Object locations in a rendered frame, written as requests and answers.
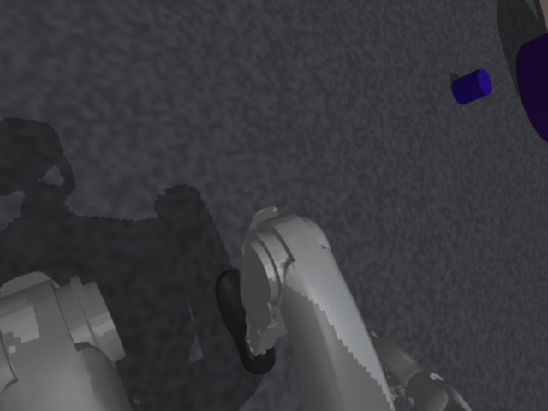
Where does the right robot hand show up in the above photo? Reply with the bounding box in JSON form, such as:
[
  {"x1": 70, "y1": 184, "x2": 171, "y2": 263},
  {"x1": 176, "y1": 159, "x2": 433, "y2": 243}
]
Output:
[{"x1": 366, "y1": 328, "x2": 425, "y2": 401}]

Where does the right robot foot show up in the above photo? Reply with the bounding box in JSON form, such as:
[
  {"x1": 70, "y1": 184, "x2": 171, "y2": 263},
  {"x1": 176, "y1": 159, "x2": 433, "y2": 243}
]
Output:
[{"x1": 216, "y1": 269, "x2": 276, "y2": 375}]

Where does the right robot arm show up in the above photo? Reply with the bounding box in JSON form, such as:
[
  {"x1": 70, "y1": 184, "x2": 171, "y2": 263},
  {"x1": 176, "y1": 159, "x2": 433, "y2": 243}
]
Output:
[{"x1": 404, "y1": 370, "x2": 472, "y2": 411}]

